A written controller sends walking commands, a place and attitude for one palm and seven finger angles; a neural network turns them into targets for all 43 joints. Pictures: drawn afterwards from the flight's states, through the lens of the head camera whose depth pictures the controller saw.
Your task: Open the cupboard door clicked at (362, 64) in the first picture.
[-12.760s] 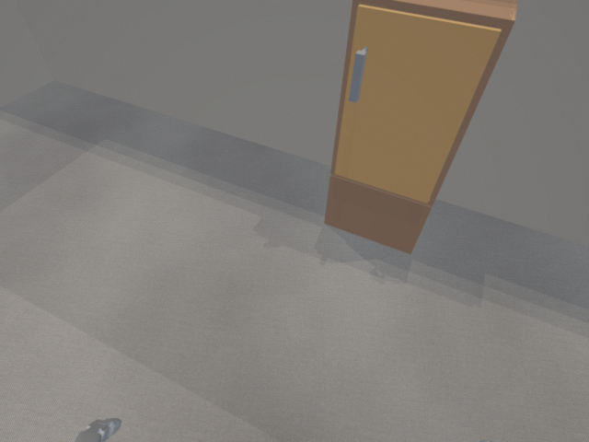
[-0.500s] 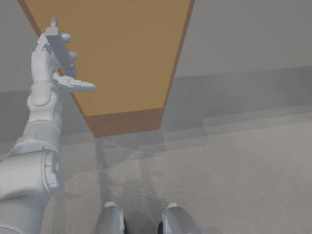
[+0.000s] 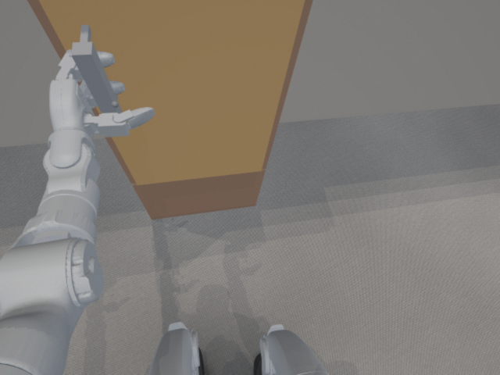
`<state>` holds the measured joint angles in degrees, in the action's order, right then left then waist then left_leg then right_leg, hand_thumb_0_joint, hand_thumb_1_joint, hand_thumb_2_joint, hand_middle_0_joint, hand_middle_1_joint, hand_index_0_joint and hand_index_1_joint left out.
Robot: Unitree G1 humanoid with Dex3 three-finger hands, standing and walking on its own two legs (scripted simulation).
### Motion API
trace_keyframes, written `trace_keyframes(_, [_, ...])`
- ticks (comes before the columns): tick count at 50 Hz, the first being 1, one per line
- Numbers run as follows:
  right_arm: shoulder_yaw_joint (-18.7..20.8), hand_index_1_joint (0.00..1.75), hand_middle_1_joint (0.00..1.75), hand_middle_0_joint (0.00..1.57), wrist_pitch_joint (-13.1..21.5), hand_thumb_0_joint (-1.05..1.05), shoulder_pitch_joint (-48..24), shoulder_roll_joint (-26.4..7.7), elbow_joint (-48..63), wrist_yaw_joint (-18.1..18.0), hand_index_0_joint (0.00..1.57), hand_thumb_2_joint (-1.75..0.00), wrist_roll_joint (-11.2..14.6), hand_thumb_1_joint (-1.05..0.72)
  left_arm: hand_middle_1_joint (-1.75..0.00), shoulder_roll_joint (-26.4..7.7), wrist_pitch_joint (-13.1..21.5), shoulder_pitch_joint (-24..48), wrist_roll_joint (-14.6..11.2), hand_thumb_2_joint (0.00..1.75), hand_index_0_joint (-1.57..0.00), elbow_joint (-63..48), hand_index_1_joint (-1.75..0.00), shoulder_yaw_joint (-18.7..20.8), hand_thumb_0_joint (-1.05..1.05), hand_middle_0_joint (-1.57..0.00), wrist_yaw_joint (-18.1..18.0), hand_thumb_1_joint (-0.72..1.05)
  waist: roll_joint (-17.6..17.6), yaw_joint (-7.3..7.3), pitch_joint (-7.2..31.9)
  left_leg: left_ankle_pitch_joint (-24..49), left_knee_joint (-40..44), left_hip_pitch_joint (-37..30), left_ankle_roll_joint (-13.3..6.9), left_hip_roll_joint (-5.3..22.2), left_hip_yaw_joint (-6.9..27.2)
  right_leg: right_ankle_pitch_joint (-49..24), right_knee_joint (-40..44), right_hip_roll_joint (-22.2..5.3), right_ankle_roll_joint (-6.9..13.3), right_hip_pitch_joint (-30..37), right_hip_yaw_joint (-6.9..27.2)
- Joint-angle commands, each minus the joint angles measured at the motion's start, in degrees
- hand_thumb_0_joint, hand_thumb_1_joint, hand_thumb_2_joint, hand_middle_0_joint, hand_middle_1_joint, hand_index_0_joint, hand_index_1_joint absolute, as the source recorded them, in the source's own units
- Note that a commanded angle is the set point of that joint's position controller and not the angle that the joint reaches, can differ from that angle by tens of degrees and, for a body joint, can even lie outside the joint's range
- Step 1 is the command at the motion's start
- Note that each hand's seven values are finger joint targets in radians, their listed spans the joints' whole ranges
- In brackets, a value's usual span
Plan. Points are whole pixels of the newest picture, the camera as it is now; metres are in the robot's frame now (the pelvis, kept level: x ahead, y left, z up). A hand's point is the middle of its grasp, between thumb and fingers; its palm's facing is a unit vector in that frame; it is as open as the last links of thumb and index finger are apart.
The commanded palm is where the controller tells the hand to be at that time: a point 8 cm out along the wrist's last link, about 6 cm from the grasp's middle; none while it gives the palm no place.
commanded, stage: close the thumb around the handle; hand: left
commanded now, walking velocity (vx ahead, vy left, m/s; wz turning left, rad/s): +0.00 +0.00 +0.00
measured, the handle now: (101, 77) +0.58 +0.19 +0.07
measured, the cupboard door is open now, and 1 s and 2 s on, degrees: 0 17 45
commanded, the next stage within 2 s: pull the door open along its arc in 0.38 s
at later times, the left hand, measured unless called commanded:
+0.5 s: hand (114, 103) +0.52 +0.17 +0.07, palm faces +0.10 -1.00 -0.01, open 6.0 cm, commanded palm +0.49 +0.21 +0.07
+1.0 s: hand (134, 152) +0.43 +0.13 +0.07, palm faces +0.08 -1.00 +0.03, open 6.5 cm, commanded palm +0.38 +0.19 +0.07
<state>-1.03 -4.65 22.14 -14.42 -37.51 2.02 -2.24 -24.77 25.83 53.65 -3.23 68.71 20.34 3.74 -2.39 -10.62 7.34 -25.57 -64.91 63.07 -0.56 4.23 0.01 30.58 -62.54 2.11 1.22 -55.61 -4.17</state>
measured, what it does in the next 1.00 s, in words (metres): stands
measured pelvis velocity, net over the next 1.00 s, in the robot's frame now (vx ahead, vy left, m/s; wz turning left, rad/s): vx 0.02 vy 0.00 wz -0.01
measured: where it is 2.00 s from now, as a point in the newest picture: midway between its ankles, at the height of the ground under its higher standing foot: outside the picture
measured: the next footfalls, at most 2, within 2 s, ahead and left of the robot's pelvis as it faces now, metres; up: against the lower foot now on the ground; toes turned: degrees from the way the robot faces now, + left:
none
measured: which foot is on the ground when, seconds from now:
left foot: down 0.00-1.00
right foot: down 0.00-1.00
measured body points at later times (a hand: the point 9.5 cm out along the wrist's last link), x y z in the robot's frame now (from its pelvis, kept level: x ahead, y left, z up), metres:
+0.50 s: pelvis +0.00 +0.00 +0.00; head +0.14 +0.02 +0.43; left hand +0.51 +0.22 +0.07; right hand +0.00 -0.26 -0.11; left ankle +0.04 +0.11 -0.65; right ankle -0.01 -0.11 -0.65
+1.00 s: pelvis +0.02 +0.00 +0.02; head +0.11 +0.00 +0.47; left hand +0.42 +0.18 +0.07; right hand +0.09 -0.25 -0.10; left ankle +0.04 +0.11 -0.65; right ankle -0.01 -0.11 -0.65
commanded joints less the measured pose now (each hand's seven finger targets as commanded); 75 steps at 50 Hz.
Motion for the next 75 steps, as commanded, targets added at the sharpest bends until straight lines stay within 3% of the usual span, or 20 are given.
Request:
trace_keyframes(1, [3.57,0.30,0.30,0.20,0.55,0.00,10.11,-10.44,2.25,-0.72,0.20,-0.90,0.08,-0.90,-1.30,-10.78,4.21,26.51,-0.06,0.71,-0.37,-12.65,-1.30,-0.09,0.00,-0.37,0.33,0.45,-5.47,-1.27,27.18,19.55,5.02,-29.21,-1.23,-2.18,3.42,-20.37,8.59,1.87,-0.32,3.24,1.93])
trace_keyframes(5, [3.67,0.30,0.30,0.20,0.55,0.00,10.16,-10.38,2.26,-0.80,0.20,-0.90,0.02,-0.90,-1.33,-11.29,4.56,26.12,-0.12,0.80,-0.38,-13.62,-1.33,0.40,0.00,-0.38,0.61,0.68,-6.72,-0.73,29.49,21.41,4.78,-30.61,-1.15,-2.24,3.21,-22.01,8.29,1.83,-0.29,4.09,2.14])
trace_keyframes(9, [3.67,0.30,0.30,0.20,0.42,0.00,10.20,-10.27,2.20,-0.70,0.20,-0.90,0.02,-0.90,-1.35,-10.57,4.32,25.34,-0.31,0.90,-0.40,-13.06,-1.35,0.22,0.00,-0.40,0.74,0.90,-6.31,-0.70,28.66,21.96,4.69,-30.28,-1.15,-2.25,3.20,-22.58,8.22,1.91,-0.30,4.08,1.96])
trace_keyframes(14, [3.67,0.30,0.30,0.20,0.32,0.00,10.20,-10.43,1.91,-0.86,0.20,-0.90,0.08,-0.90,-1.35,-10.46,3.79,26.63,0.02,0.90,-0.40,-11.38,-1.35,-0.30,0.00,-0.40,0.53,0.90,-5.32,-1.81,26.43,20.39,4.72,-29.27,-1.24,-2.09,3.44,-21.05,8.53,1.84,-0.42,2.58,1.94])
trace_keyframes(19, [3.85,0.30,0.30,0.20,0.20,0.00,10.41,-10.25,2.21,-0.79,0.20,-0.90,-0.03,-0.90,-1.35,-10.88,4.31,25.44,-0.04,0.90,-0.40,-13.84,-1.35,0.47,0.00,-0.40,0.62,0.90,-6.89,-0.60,29.84,24.06,4.43,-31.47,-1.10,-2.19,3.19,-24.30,7.96,1.77,-0.24,4.23,1.99])
trace_keyframes(22, [3.60,0.30,0.30,0.20,0.25,0.00,10.12,-10.12,2.17,-0.72,0.20,-0.90,-0.09,-0.90,-1.35,-9.89,4.26,26.07,-0.20,0.90,-0.40,-13.05,-1.35,-0.54,0.00,-0.40,0.72,0.90,-6.04,-1.26,27.72,22.05,4.49,-30.07,-1.30,-2.31,3.22,-22.94,8.29,1.89,-0.31,3.91,2.12])
trace_keyframes(25, [3.59,0.30,0.30,0.20,0.06,0.00,9.99,-10.49,2.56,-0.88,0.20,-0.90,0.04,-0.90,-1.35,-12.60,4.01,25.22,0.14,0.90,-0.40,-13.08,-1.35,1.18,0.00,-0.40,0.66,0.90,-5.79,-0.50,28.04,21.10,4.70,-28.79,-1.28,-2.35,2.98,-22.61,8.34,1.76,-0.38,5.08,2.35])
trace_keyframes(30, [3.71,0.30,0.30,0.20,-0.03,0.00,8.90,-9.85,3.89,-0.53,0.20,-0.90,0.36,-0.90,-1.35,-9.32,4.20,18.09,-1.18,0.90,-0.40,-15.47,-1.35,0.17,0.00,-0.40,1.66,0.90,-6.18,1.45,29.75,23.20,5.38,-30.76,-1.09,-2.57,2.20,-24.96,8.44,1.94,-0.28,7.24,2.05])
trace_keyframes(33, [3.91,0.30,0.30,0.20,-0.24,0.00,8.33,-9.77,5.00,-0.40,0.20,-0.90,0.69,-0.90,-1.35,-8.21,3.98,12.04,-2.19,0.90,-0.40,-16.95,-1.35,0.32,0.00,-0.40,2.05,0.90,-3.39,2.58,29.54,23.12,6.30,-29.62,-1.20,-2.80,1.57,-26.79,8.77,1.95,-0.40,10.32,2.13])
trace_keyframes(36, [4.32,0.30,0.30,0.20,-0.39,0.00,7.25,-9.38,6.27,-0.18,0.20,-0.90,1.14,-0.90,-1.35,-6.64,4.05,6.54,-3.03,0.90,-0.40,-22.62,-1.35,-0.35,0.00,-0.40,2.17,0.90,-4.38,4.14,30.54,24.97,7.20,-31.18,-1.10,-3.04,0.87,-29.65,9.11,1.98,-0.33,12.91,2.16])
trace_keyframes(46, [4.67,0.30,0.30,0.20,0.25,0.00,2.58,-8.00,10.71,0.70,0.20,-0.90,2.46,-0.90,-1.35,3.56,2.10,-20.01,-5.73,0.90,-0.40,-38.51,-1.35,-6.35,0.00,-0.40,0.46,0.90,1.24,7.48,22.26,24.72,11.13,-30.62,-1.18,-3.49,-1.05,-33.28,11.59,1.65,-0.61,18.22,1.77])
trace_keyframes(47, [4.58,0.30,0.30,0.20,0.77,0.00,1.29,-6.88,10.87,0.43,0.20,-0.90,2.04,-0.90,-1.35,4.09,1.86,-20.30,-8.56,0.90,-0.40,-41.50,-1.35,-0.21,0.00,-0.40,-5.55,0.90,1.07,10.72,22.36,25.60,11.52,-29.89,-0.73,-3.45,-1.25,-32.41,11.55,1.61,-0.52,19.70,1.26])
trace_keyframes(48, [4.25,0.30,0.30,0.20,1.33,0.00,0.30,-5.99,11.27,0.76,0.20,-0.90,1.73,-0.90,-1.35,9.12,1.37,-23.74,-7.69,0.90,-0.40,-42.82,-1.35,-4.05,0.00,-0.40,-9.51,0.90,0.70,10.32,21.83,25.82,12.04,-30.22,-0.30,-3.43,-1.33,-31.98,11.22,1.54,-0.70,19.49,0.86])
trace_keyframes(49, [4.22,0.30,0.30,0.20,1.60,0.00,-0.22,-5.85,11.48,1.09,0.20,-0.90,1.58,-0.90,-1.35,11.03,0.93,-26.44,-7.09,0.90,-0.40,-44.18,-1.35,-5.01,0.00,-0.40,-12.26,0.90,0.27,10.32,20.42,26.08,11.96,-30.48,-0.05,-3.29,-1.36,-31.55,11.22,1.35,-0.63,18.55,0.58])
trace_keyframes(52, [4.42,0.30,0.30,0.20,2.31,0.00,-1.26,-5.29,11.76,1.81,0.20,-0.90,0.28,-0.90,-1.35,14.50,1.04,-30.43,-3.75,0.90,-0.40,-50.32,-1.35,-7.76,0.00,-0.40,-20.21,0.90,3.61,10.59,21.65,27.99,11.20,-30.37,0.03,-3.28,-1.09,-33.78,10.03,1.05,-0.63,20.42,0.58])
trace_keyframes(61, [4.23,0.30,0.30,0.20,3.39,0.00,-7.97,-2.72,11.95,2.48,0.20,-0.90,-2.32,-0.90,-1.35,29.54,-2.63,-31.93,8.53,0.90,-0.40,-57.54,-1.35,-21.39,0.00,-0.40,-39.29,0.90,3.25,9.33,20.41,21.28,10.40,-29.36,0.22,-3.76,-0.96,-28.36,10.45,-0.37,-0.23,19.10,0.83])
trace_keyframes(62, [4.16,0.30,0.30,0.20,3.59,0.00,-8.13,-2.51,11.95,2.11,0.20,-0.90,-2.73,-0.90,-1.35,30.44,-3.55,-32.43,9.75,0.90,-0.40,-57.32,-1.35,-22.78,0.00,-0.40,-39.84,0.90,5.23,8.78,19.64,20.58,10.31,-28.80,0.02,-3.72,-0.76,-27.96,10.93,-0.25,-0.20,19.04,0.88])
trace_keyframes(66, [3.93,0.30,0.30,0.20,4.16,0.00,-10.15,-1.72,11.91,1.10,0.20,-0.90,-3.02,-0.90,-1.35,34.06,-5.13,-32.34,12.48,0.90,-0.40,-58.55,-1.35,-27.85,0.00,-0.40,-40.10,0.90,5.01,8.13,18.74,17.67,10.69,-29.14,-0.15,-3.97,-0.90,-27.01,12.70,-1.31,-0.33,19.21,1.99])
trace_keyframes(71, [3.29,0.30,0.30,0.20,5.54,0.00,-12.69,-0.87,12.39,0.43,0.20,-0.90,-2.36,-0.90,-1.35,38.64,-6.68,-37.42,9.59,0.90,-0.40,-60.49,-1.35,-32.20,0.00,-0.40,-39.06,0.90,7.32,8.51,17.63,14.86,11.76,-29.11,0.09,-4.43,-0.46,-28.48,15.62,-2.69,-1.24,22.59,3.47])
trace_keyframes(75, [2.92,0.30,0.30,0.20,7.03,0.00,-13.64,-0.07,12.99,0.87,0.20,-0.90,-2.11,-0.90,-1.35,41.96,-7.39,-45.70,9.38,0.90,-0.40,-64.27,-1.35,-36.28,0.00,-0.40,-37.93,0.90,7.37,9.08,17.87,16.29,11.85,-29.95,0.24,-4.58,-0.15,-33.54,15.68,-3.39,-1.51,24.86,3.58])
